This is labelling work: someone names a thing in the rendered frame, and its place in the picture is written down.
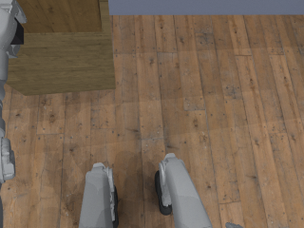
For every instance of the right robot shin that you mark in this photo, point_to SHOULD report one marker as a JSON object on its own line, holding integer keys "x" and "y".
{"x": 165, "y": 195}

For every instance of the left robot hand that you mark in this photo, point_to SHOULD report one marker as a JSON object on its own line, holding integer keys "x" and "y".
{"x": 10, "y": 9}

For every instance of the handle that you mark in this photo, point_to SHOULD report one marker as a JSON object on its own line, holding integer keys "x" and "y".
{"x": 18, "y": 38}

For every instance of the drawer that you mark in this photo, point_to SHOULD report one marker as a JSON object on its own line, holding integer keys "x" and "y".
{"x": 56, "y": 16}

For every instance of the left robot thigh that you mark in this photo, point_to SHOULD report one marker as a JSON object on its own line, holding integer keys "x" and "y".
{"x": 96, "y": 208}

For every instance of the cabinet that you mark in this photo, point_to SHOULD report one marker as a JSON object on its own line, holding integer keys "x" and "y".
{"x": 64, "y": 62}

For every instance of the left robot upper arm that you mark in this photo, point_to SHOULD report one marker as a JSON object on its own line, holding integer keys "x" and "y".
{"x": 7, "y": 169}

